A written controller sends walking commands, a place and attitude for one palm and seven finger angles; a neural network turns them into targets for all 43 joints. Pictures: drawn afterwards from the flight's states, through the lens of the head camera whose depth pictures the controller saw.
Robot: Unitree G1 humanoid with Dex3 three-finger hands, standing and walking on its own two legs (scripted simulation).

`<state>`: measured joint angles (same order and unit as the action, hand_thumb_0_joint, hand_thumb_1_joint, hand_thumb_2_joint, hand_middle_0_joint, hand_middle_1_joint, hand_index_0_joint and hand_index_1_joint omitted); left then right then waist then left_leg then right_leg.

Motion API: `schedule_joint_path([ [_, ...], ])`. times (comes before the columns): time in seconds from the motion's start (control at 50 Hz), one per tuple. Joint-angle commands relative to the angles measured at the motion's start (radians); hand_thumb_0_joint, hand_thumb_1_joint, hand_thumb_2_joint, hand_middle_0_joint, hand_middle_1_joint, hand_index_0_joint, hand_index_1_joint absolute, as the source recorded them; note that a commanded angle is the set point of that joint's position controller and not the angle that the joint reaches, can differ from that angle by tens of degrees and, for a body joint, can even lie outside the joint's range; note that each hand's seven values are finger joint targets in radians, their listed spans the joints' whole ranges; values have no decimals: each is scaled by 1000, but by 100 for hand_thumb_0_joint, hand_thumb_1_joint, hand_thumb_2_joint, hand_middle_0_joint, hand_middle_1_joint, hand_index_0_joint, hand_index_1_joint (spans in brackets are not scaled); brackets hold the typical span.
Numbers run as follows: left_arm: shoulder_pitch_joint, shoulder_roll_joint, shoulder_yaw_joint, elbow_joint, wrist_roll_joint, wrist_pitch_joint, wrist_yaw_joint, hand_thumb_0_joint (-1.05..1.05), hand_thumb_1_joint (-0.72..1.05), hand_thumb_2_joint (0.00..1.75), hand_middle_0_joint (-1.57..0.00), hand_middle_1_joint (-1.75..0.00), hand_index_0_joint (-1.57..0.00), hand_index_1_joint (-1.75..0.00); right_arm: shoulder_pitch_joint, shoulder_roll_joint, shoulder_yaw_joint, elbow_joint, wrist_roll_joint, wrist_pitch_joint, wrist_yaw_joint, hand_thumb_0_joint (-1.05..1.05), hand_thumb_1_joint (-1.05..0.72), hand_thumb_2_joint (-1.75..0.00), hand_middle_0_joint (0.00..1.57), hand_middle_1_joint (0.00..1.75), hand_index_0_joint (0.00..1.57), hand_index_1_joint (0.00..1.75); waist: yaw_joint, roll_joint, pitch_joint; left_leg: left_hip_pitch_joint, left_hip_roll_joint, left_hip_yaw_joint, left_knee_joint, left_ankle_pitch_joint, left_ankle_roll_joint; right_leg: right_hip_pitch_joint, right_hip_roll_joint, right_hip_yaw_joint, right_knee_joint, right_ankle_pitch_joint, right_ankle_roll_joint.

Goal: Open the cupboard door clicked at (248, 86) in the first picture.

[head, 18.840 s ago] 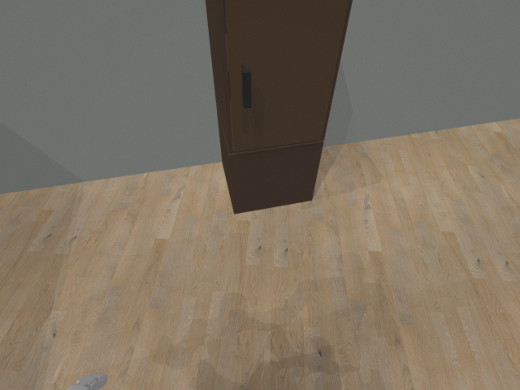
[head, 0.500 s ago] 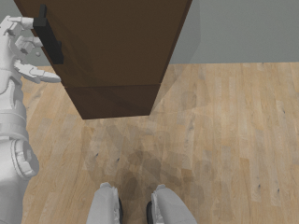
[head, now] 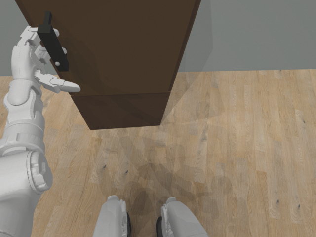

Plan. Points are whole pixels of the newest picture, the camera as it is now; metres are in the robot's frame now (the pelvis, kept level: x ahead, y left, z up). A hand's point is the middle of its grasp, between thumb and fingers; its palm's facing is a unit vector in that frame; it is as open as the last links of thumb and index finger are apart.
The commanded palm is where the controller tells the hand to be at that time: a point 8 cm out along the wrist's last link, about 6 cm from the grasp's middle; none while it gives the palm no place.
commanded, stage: slide the fingers in behind the handle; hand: left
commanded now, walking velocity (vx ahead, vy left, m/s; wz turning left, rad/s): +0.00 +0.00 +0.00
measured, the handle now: (56, 43) +0.58 +0.21 +0.06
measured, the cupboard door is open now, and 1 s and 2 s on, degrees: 0 0 28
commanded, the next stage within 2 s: close the thumb around the handle in 0.42 s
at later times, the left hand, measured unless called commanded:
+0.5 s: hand (59, 62) +0.53 +0.20 +0.05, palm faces +0.03 -1.00 -0.01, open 14.0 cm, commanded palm +0.51 +0.23 +0.06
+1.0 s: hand (64, 61) +0.52 +0.19 +0.06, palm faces +0.05 -1.00 -0.01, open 7.9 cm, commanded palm +0.51 +0.22 +0.06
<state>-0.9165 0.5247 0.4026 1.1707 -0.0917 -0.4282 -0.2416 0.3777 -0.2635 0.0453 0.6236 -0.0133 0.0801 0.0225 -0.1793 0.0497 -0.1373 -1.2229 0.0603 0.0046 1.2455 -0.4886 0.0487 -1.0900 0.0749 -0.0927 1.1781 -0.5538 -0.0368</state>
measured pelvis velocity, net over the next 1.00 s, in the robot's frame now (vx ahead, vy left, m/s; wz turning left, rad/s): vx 0.00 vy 0.00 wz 0.01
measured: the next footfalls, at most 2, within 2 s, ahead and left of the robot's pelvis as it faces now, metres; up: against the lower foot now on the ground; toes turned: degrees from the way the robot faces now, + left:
none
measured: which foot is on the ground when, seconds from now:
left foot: down 0.00-1.00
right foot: down 0.00-1.00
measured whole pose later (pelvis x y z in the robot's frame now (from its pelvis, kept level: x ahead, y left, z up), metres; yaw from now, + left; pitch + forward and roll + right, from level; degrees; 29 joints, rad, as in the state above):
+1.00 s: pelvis +0.00 +0.00 +0.00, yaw +0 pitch +27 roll -5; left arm -0.95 0.49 0.37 1.21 -0.07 -0.45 -0.18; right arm 0.38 -0.26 0.04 0.63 -0.02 0.08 0.03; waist -0.18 0.06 -0.14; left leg -1.22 0.05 0.01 1.24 -0.49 0.05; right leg -1.08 0.07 -0.09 1.17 -0.56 -0.03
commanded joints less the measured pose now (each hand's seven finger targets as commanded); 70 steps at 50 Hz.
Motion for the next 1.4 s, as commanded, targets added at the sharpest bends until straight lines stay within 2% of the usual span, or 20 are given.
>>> schedule_joint_path([
  [0.0, -468, 179, -24, -203, -14, -82, 7, 0, -50, 30, -30, -120, -30, -120, 177, -185, -72, -14, -8, -15, -13, 0, -90, -90, 20, 30, 20, 30, -38, 151, -507, 580, -10, -104, -106, 374, -13, 45, 6, 56, -153, 314, 9],
  [0.06, -448, 249, 24, -176, -1, -64, 18, 0, -50, 30, -30, -120, -30, -120, 186, -196, -69, -19, -8, -10, -16, 0, -90, -90, 20, 30, 20, 30, -21, 136, -508, 544, -15, -99, -109, 370, -9, 77, 4, 59, -150, 319, 9],
  [0.16, -448, 282, 48, -172, 7, -63, 32, 0, -50, 30, -30, -120, -30, -120, 178, -189, -62, -34, -7, -13, -17, 0, -90, -90, 20, 30, 20, 30, -16, 124, -502, 493, -19, -84, -98, 357, -3, 108, 5, 72, -148, 331, 12],
  [0.22, -480, 252, 22, -184, 6, -80, 29, 0, -50, 30, -30, -120, -30, -120, 172, -186, -63, -31, -9, -19, -15, 0, -90, -90, 20, 30, 20, 30, -32, 119, -504, 488, -17, -84, -90, 333, -3, 95, 6, 74, -151, 309, 15],
  [0.26, -464, 303, 58, -169, 5, -85, 24, 0, -50, 30, -30, -120, -30, -120, 177, -193, -60, -29, -8, -20, -18, 0, -90, -90, 20, 30, 20, 30, -21, 118, -510, 473, -17, -84, -90, 337, -2, 113, 6, 76, -144, 315, 12],
  [0.46, -525, 234, 1, -210, -10, -62, 4, 0, -50, 30, -30, -120, -30, -120, 191, -197, -68, -14, -9, -19, -20, 0, -90, -90, 20, 30, 20, 30, -37, 184, -556, 597, -7, -117, -97, 393, -11, 21, 6, 53, -139, 308, 7],
  [0.5, -504, 234, 8, -178, -6, -56, 13, 0, -50, 30, -30, -120, -30, -120, 194, -196, -68, -9, -10, -18, -19, 0, -90, -90, 20, 30, 20, 30, -40, 155, -533, 577, -7, -116, -96, 389, -11, 26, 8, 51, -141, 306, 8],
  [0.54, -527, 234, 10, -188, -1, -61, 26, 0, -39, 35, -31, -121, -31, -121, 203, -197, -68, -5, -13, -18, -19, 0, -90, -90, 20, 30, 20, 30, -47, 148, -534, 584, -7, -122, -96, 402, -8, 19, 8, 49, -136, 312, 7],
  [0.6, -492, 231, 14, -222, 9, -68, 42, 0, -22, 42, -32, -123, -32, -123, 199, -192, -71, -13, -16, -15, -14, 0, -90, -90, 20, 30, 20, 30, -22, 192, -576, 625, -9, -115, -99, 453, -16, 39, 5, 48, -134, 347, 6],
  [0.74, -402, 235, 39, -201, 8, -59, 50, 0, 17, 59, -35, -127, -35, -127, 200, -192, -73, -29, -14, 0, -6, 0, -90, -90, 20, 30, 20, 30, -5, 142, -554, 605, -14, -103, -111, 481, -15, 91, 8, 49, -140, 395, 6],
  [0.8, -414, 196, 1, -177, 7, -58, 49, 0, 34, 66, -36, -129, -36, -129, 191, -187, -69, -31, -10, 5, -7, 0, -90, -90, 20, 30, 20, 30, -26, 108, -474, 563, -14, -99, -119, 427, -13, 75, 8, 49, -154, 361, 12],
  [0.94, -504, 169, -23, -159, 10, -91, 59, 0, 73, 83, -39, -133, -39, -133, 194, -191, -73, -8, -18, -6, -10, 0, -90, -90, 20, 30, 20, 30, -54, 123, -467, 579, -12, -118, -112, 379, -12, 7, 6, 48, -151, 297, 8],
  [1.0, -513, 179, -22, -176, 17, -91, 62, 0, 90, 90, -40, -135, -40, -135, 190, -190, -73, -12, -19, -7, -11, 0, -90, -90, 20, 30, 20, 30, -43, 154, -520, 597, -15, -114, -106, 399, -14, 21, 3, 51, -146, 312, 8],
  [1.06, -499, 208, -4, -187, 21, -93, 57, 0, 90, 90, -40, -135, -40, -135, 190, -192, -71, -15, -20, -6, -11, 0, -90, -90, 20, 30, 20, 30, -31, 172, -555, 608, -15, -114, -100, 428, -15, 36, 3, 51, -136, 334, 6],
  [1.12, -479, 206, -12, -147, 17, -69, 47, 0, 90, 90, -40, -135, -40, -135, 184, -190, -67, -20, -14, -2, -14, 0, -90, -90, 20, 30, 20, 30, -46, 116, -512, 531, -18, -96, -94, 380, -5, 69, 5, 63, -150, 334, 14],
  [1.18, -480, 251, 21, -163, 16, -66, 43, 0, 90, 90, -40, -135, -40, -135, 187, -191, -66, -23, -11, -2, -18, 0, -90, -90, 20, 30, 20, 30, -30, 121, -536, 512, -22, -88, -92, 387, -3, 113, 4, 68, -146, 356, 13],
  [1.26, -498, 232, 6, -178, 10, -63, 38, 0, 90, 90, -40, -135, -40, -135, 186, -189, -65, -21, -12, -2, -18, 0, -90, -90, 20, 30, 20, 30, -41, 142, -528, 534, -18, -92, -92, 393, -5, 83, 4, 64, -146, 353, 14],
  [1.3, -457, 253, 26, -183, 8, -63, 37, 0, 90, 90, -40, -135, -40, -135, 184, -190, -65, -28, -9, -2, -17, 0, -90, -90, 20, 30, 20, 30, -22, 138, -540, 529, -20, -86, -96, 399, -5, 114, 6, 68, -148, 364, 12],
  [1.32, -496, 210, -13, -196, 4, -63, 37, 0, 90, 90, -40, -135, -40, -135, 180, -185, -66, -25, -10, -5, -17, 0, -90, -90, 20, 30, 20, 30, -42, 146, -533, 528, -19, -86, -93, 386, -4, 99, 5, 70, -152, 359, 15],
  [1.38, -410, 214, 9, -200, -1, -68, 38, 0, 90, 90, -40, -135, -40, -135, 182, -187, -70, -28, -10, -5, -12, 0, -90, -90, 20, 30, 20, 30, -12, 146, -555, 559, -18, -88, -102, 412, -9, 109, 7, 63, -148, 370, 10],
])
